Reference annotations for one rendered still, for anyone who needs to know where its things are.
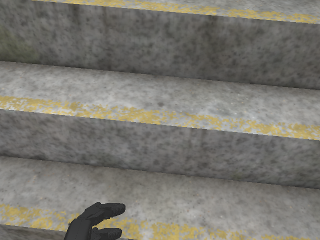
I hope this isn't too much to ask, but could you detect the robot left hand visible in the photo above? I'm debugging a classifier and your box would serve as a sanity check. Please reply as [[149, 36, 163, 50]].
[[64, 202, 133, 240]]

